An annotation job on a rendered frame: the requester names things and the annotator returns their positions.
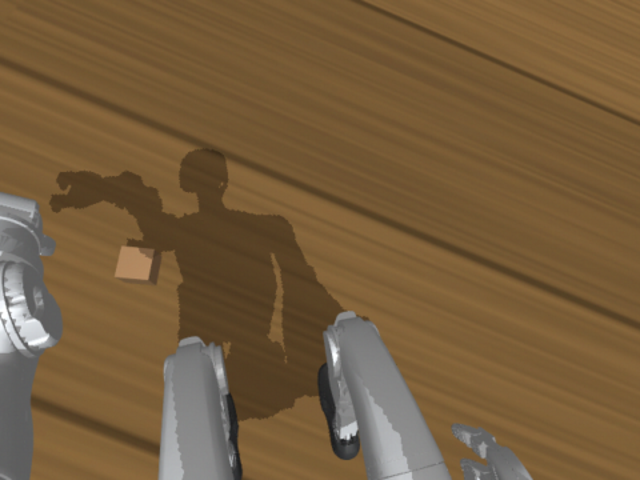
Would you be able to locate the left robot foot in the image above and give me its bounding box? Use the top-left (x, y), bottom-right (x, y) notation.
top-left (226, 392), bottom-right (242, 480)

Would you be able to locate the right robot foot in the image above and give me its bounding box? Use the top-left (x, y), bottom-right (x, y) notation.
top-left (318, 362), bottom-right (360, 460)

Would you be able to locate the left robot arm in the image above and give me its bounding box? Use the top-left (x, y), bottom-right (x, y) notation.
top-left (0, 192), bottom-right (63, 480)

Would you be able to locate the left robot hand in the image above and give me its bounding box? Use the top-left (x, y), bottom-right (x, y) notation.
top-left (40, 233), bottom-right (56, 256)

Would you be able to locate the cube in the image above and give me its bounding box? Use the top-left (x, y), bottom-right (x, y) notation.
top-left (114, 246), bottom-right (162, 285)

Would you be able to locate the right robot hand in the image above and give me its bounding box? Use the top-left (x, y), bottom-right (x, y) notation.
top-left (451, 423), bottom-right (533, 480)

